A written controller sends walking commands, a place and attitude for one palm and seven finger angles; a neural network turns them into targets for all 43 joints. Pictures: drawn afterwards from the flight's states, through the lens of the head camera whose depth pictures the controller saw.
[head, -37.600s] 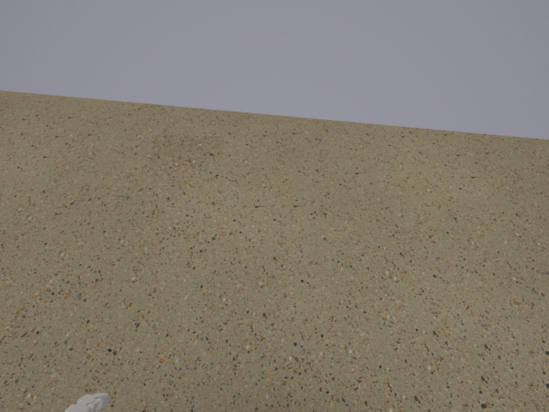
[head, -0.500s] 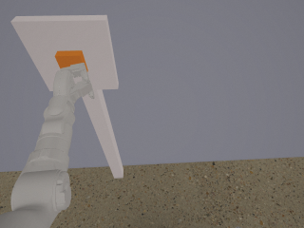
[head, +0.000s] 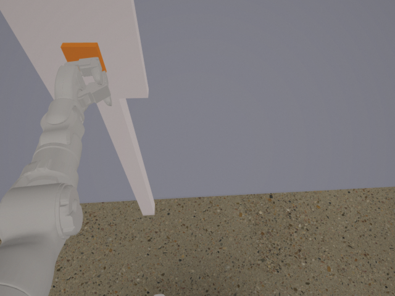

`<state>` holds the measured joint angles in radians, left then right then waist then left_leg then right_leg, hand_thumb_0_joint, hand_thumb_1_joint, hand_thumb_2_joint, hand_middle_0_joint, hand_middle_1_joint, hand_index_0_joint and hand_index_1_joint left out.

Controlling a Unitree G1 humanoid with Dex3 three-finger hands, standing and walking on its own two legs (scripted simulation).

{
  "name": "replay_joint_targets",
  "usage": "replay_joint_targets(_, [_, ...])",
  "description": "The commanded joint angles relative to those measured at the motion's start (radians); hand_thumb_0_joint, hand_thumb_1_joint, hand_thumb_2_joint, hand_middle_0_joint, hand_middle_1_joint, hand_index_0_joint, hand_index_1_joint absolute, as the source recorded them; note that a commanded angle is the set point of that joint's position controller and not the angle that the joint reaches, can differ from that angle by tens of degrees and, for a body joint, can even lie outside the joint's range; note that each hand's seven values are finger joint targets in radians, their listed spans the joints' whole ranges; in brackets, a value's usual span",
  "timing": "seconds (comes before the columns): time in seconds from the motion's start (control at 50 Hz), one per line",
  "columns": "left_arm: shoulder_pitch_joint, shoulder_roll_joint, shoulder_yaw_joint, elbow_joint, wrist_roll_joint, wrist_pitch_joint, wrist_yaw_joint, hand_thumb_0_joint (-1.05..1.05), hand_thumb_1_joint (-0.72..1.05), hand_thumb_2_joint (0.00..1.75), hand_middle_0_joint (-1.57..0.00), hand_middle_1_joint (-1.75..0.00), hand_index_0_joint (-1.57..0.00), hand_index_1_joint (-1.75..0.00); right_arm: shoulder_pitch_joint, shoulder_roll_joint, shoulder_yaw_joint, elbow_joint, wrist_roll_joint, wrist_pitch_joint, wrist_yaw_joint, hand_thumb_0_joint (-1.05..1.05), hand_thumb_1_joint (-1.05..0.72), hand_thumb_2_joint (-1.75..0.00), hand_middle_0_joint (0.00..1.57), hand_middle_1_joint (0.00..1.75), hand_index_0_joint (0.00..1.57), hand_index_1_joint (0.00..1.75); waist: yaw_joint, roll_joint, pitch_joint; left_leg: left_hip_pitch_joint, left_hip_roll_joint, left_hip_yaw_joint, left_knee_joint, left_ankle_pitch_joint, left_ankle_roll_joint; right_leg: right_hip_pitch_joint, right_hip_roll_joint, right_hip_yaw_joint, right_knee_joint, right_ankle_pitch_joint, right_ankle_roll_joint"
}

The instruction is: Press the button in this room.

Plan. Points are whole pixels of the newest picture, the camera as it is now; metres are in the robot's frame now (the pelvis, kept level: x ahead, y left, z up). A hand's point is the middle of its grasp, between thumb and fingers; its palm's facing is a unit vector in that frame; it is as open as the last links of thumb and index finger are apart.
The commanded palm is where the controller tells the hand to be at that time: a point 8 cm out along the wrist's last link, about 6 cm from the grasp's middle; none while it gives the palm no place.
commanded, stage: hold the button down briefly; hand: left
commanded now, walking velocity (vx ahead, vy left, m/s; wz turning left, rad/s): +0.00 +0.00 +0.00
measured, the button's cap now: (86, 56) +0.55 +0.21 +0.19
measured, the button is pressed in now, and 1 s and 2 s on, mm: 13 0 0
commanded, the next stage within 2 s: pull the fist back off the button in 0.16 s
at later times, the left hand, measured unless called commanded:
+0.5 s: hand (104, 88) +0.49 +0.17 +0.15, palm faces +0.03 -1.00 +0.01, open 2.9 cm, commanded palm +0.47 +0.21 +0.16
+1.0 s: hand (97, 111) +0.42 +0.17 +0.16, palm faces +0.03 -1.00 +0.01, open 3.1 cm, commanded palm +0.39 +0.22 +0.16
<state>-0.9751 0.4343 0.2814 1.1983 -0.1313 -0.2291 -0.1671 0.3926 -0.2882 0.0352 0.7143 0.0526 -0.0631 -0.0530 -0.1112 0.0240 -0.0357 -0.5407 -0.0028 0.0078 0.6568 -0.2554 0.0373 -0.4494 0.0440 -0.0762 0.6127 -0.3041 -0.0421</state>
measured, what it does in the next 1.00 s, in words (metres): stands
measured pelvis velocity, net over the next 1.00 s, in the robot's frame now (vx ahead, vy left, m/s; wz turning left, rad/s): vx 0.02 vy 0.00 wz -0.03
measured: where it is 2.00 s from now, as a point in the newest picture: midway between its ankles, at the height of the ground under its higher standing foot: outside the picture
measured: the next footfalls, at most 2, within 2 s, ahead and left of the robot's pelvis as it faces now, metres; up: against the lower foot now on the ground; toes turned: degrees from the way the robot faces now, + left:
none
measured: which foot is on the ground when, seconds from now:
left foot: down 0.00-1.00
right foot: down 0.00-1.00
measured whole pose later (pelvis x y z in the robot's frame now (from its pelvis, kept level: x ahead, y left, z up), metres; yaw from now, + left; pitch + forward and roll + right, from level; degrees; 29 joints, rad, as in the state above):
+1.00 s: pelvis +0.02 +0.00 +0.01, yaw -2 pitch +3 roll -1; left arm -0.52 0.28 0.24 0.60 -0.20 -0.09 -0.13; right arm 0.31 -0.26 0.03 0.62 0.07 -0.08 -0.04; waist -0.02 0.04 -0.06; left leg -0.38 -0.01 0.04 0.61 -0.28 0.04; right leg -0.31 0.04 -0.03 0.58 -0.32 -0.03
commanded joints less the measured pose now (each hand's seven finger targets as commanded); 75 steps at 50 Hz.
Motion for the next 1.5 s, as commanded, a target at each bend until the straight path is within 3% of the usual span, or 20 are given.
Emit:
replay_joint_targets(0.0, [-0.629, 0.243, 0.023, -0.192, -0.01, -0.04, 0.042, 0.0, 0.9, 0.9, -1.3, -1.5, -1.3, -1.5, 0.094, -0.169, -0.051, -0.078, -0.004, -0.047, -0.01, 0.0, -0.9, -0.9, 0.2, 0.3, 0.2, 0.3, -0.083, 0.001, -0.285, 0.211, 0.012, -0.061, -0.083, -0.074, 0.018, -0.059, -0.016, 0.096, -0.128, -0.008, 0.038])
replay_joint_targets(0.04, [-0.636, 0.202, -0.013, -0.179, -0.012, -0.036, 0.039, 0.0, 0.9, 0.9, -1.3, -1.5, -1.3, -1.5, 0.094, -0.168, -0.049, -0.076, -0.002, -0.055, -0.01, 0.0, -0.9, -0.9, 0.2, 0.3, 0.2, 0.3, -0.092, 0.025, -0.266, 0.212, 0.014, -0.066, -0.087, -0.116, 0.015, -0.093, -0.016, 0.092, -0.127, -0.041, 0.037])
replay_joint_targets(0.2, [-0.647, 0.286, 0.032, -0.154, -0.012, -0.03, 0.039, 0.0, 0.9, 0.9, -1.3, -1.5, -1.3, -1.5, 0.115, -0.182, -0.043, -0.084, -0.004, -0.073, -0.014, 0.0, -0.9, -0.9, 0.2, 0.3, 0.2, 0.3, -0.09, 0.003, -0.275, 0.135, 0.017, -0.066, -0.082, -0.174, 0.016, -0.079, -0.019, 0.101, -0.117, -0.093, 0.042])
replay_joint_targets(0.24, [-0.662, 0.258, 0.015, -0.166, -0.01, -0.033, 0.041, 0.0, 0.9, 0.9, -1.3, -1.5, -1.3, -1.5, 0.116, -0.177, -0.045, -0.083, -0.006, -0.078, -0.011, 0.0, -0.9, -0.9, 0.2, 0.3, 0.2, 0.3, -0.094, 0.041, -0.282, 0.17, 0.02, -0.072, -0.081, -0.171, 0.012, -0.109, -0.017, 0.09, -0.108, -0.084, 0.039])
replay_joint_targets(0.38, [-0.646, 0.243, 0.035, -0.172, 0.0, -0.04, 0.061, 0.0, 0.9, 0.9, -1.3, -1.5, -1.3, -1.5, 0.123, -0.177, -0.052, -0.092, -0.021, -0.084, 0.0, 0.0, -0.9, -0.9, 0.2, 0.3, 0.2, 0.3, -0.084, 0.019, -0.301, 0.199, 0.018, -0.093, -0.075, -0.159, 0.009, -0.126, -0.011, 0.074, -0.087, -0.073, 0.03])
replay_joint_targets(0.42, [-0.632, 0.204, 0.014, -0.211, 0.004, -0.049, 0.062, 0.0, 0.9, 0.9, -1.3, -1.5, -1.3, -1.5, 0.116, -0.17, -0.056, -0.1, -0.022, -0.087, 0.007, 0.0, -0.9, -0.9, 0.2, 0.3, 0.2, 0.3, -0.07, 0.065, -0.329, 0.251, 0.021, -0.097, -0.078, -0.131, 0.003, -0.138, -0.01, 0.065, -0.077, -0.056, 0.026])
replay_joint_targets(0.5, [-0.532, 0.2, 0.047, -0.245, -0.008, -0.06, 0.063, 0.0, 0.9, 0.9, -1.3, -1.5, -1.3, -1.5, 0.107, -0.168, -0.061, -0.113, -0.025, -0.086, 0.015, 0.0, -0.9, -0.9, 0.2, 0.3, 0.2, 0.3, -0.034, 0.012, -0.344, 0.271, 0.023, -0.093, -0.075, -0.065, 0.003, -0.098, -0.003, 0.059, -0.073, -0.015, 0.021])
replay_joint_targets(0.62, [-0.385, 0.131, 0.015, -0.422, -0.023, -0.062, 0.052, 0.0, 0.9, 0.9, -1.3, -1.5, -1.3, -1.5, 0.047, -0.149, -0.064, -0.153, -0.01, -0.08, 0.019, 0.0, -0.9, -0.9, 0.2, 0.3, 0.2, 0.3, 0.011, 0.06, -0.351, 0.339, 0.024, -0.076, -0.084, 0.024, 0.001, -0.05, 0.004, 0.052, -0.074, 0.049, 0.011])
replay_joint_targets(0.7, [-0.24, 0.138, 0.04, -0.489, -0.041, -0.025, 0.056, 0.0, 0.9, 0.9, -1.3, -1.5, -1.3, -1.5, 0.006, -0.143, -0.062, -0.173, -0.002, -0.075, 0.013, 0.0, -0.9, -0.9, 0.2, 0.3, 0.2, 0.3, 0.039, -0.015, -0.31, 0.316, 0.022, -0.062, -0.096, 0.047, 0.007, 0.013, 0.004, 0.055, -0.09, 0.088, 0.012])
replay_joint_targets(0.76, [-0.206, 0.112, 0.015, -0.583, -0.046, 0.004, 0.049, 0.0, 0.9, 0.9, -1.3, -1.5, -1.3, -1.5, -0.025, -0.135, -0.059, -0.194, 0.004, -0.07, 0.009, 0.0, -0.9, -0.9, 0.2, 0.3, 0.2, 0.3, 0.045, -0.022, -0.295, 0.315, 0.017, -0.049, -0.107, 0.057, 0.011, 0.049, 0.0, 0.058, -0.102, 0.115, 0.015])
replay_joint_targets(0.82, [-0.111, 0.087, 0.008, -0.706, -0.052, 0.021, 0.047, 0.0, 0.9, 0.9, -1.3, -1.5, -1.3, -1.5, -0.062, -0.12, -0.057, -0.214, 0.007, -0.068, 0.007, 0.0, -0.9, -0.9, 0.2, 0.3, 0.2, 0.3, 0.07, 0.046, -0.332, 0.377, 0.013, -0.041, -0.101, 0.147, 0.007, 0.087, -0.005, 0.061, -0.095, 0.201, 0.01])
replay_joint_targets(0.9, [0.056, 0.05, 0.009, -0.812, -0.081, 0.069, 0.034, 0.0, 0.9, 0.9, -1.3, -1.5, -1.3, -1.5, -0.106, -0.113, -0.056, -0.235, 0.01, -0.069, 0.008, 0.0, -0.9, -0.9, 0.2, 0.3, 0.2, 0.3, 0.098, -0.02, -0.32, 0.388, 0.009, -0.03, -0.104, 0.219, 0.012, 0.146, -0.009, 0.059, -0.098, 0.29, 0.013])
replay_joint_targets(0.98, [0.09, 0.005, -0.036, -0.916, -0.09, 0.133, 0.035, 0.0, 0.9, 0.9, -1.3, -1.5, -1.3, -1.5, -0.15, -0.106, -0.05, -0.243, 0.016, -0.059, -0.001, 0.0, -0.9, -0.9, 0.2, 0.3, 0.2, 0.3, 0.089, -0.021, -0.263, 0.396, 0.003, -0.029, -0.108, 0.215, 0.016, 0.138, -0.013, 0.058, -0.116, 0.298, 0.016])
replay_joint_targets(1.04, [0.094, -0.03, -0.075, -1.045, -0.087, 0.159, 0.041, 0.0, 0.9, 0.9, -1.3, -1.5, -1.3, -1.5, -0.188, -0.095, -0.045, -0.254, 0.017, -0.056, -0.004, 0.0, -0.9, -0.9, 0.2, 0.3, 0.2, 0.3, 0.09, 0.028, -0.288, 0.441, 0.003, -0.037, -0.116, 0.25, 0.008, 0.15, -0.02, 0.053, -0.114, 0.315, 0.013])
replay_joint_targets(1.14, [0.229, -0.071, -0.099, -1.132, -0.096, 0.196, 0.045, 0.0, 0.9, 0.9, -1.3, -1.5, -1.3, -1.5, -0.229, -0.083, -0.04, -0.26, 0.015, -0.054, -0.005, 0.0, -0.9, -0.9, 0.2, 0.3, 0.2, 0.3, 0.101, -0.001, -0.279, 0.456, -0.001, -0.035, -0.117, 0.285, 0.007, 0.175, -0.024, 0.05, -0.12, 0.363, 0.017])
replay_joint_targets(1.18, [0.238, -0.028, -0.068, -1.087, -0.096, 0.225, 0.053, 0.0, 0.9, 0.9, -1.3, -1.5, -1.3, -1.5, -0.234, -0.089, -0.034, -0.247, 0.013, -0.041, -0.014, 0.0, -0.9, -0.9, 0.2, 0.3, 0.2, 0.3, 0.093, -0.059, -0.213, 0.41, -0.005, -0.033, -0.124, 0.235, 0.011, 0.173, -0.024, 0.055, -0.14, 0.336, 0.022])
replay_joint_targets(1.22, [0.173, -0.028, -0.079, -1.085, -0.093, 0.247, 0.058, 0.0, 0.9, 0.9, -1.3, -1.5, -1.3, -1.5, -0.253, -0.086, -0.026, -0.247, 0.016, -0.026, -0.023, 0.0, -0.9, -0.9, 0.2, 0.3, 0.2, 0.3, 0.079, -0.04, -0.192, 0.4, -0.01, -0.031, -0.135, 0.179, 0.012, 0.162, -0.03, 0.062, -0.157, 0.287, 0.025])
replay_joint_targets(1.3, [0.152, -0.022, -0.07, -1.123, -0.092, 0.232, 0.064, 0.0, 0.9, 0.9, -1.3, -1.5, -1.3, -1.5, -0.267, -0.075, -0.022, -0.252, 0.01, -0.026, -0.029, 0.0, -0.9, -0.9, 0.2, 0.3, 0.2, 0.3, 0.091, 0.009, -0.277, 0.444, -0.013, -0.035, -0.132, 0.214, 0.01, 0.201, -0.033, 0.067, -0.152, 0.306, 0.017])
replay_joint_targets(1.34, [0.14, -0.039, -0.089, -1.086, -0.097, 0.225, 0.056, 0.0, 0.9, 0.9, -1.3, -1.5, -1.3, -1.5, -0.264, -0.075, -0.019, -0.243, 0.012, -0.026, -0.03, 0.0, -0.9, -0.9, 0.2, 0.3, 0.2, 0.3, 0.082, 0.003, -0.249, 0.437, -0.013, -0.038, -0.132, 0.206, 0.009, 0.188, -0.031, 0.066, -0.156, 0.306, 0.018])
replay_joint_targets(1.48, [0.39, 0.029, 0.005, -1.113, -0.115, 0.241, 0.026, 0.0, 0.9, 0.9, -1.3, -1.5, -1.3, -1.5, -0.287, -0.078, -0.021, -0.282, 0.013, -0.025, -0.016, 0.0, -0.9, -0.9, 0.2, 0.3, 0.2, 0.3, 0.15, -0.056, -0.26, 0.384, -0.015, -0.022, -0.154, 0.221, 0.012, 0.283, -0.04, 0.072, -0.153, 0.362, 0.024])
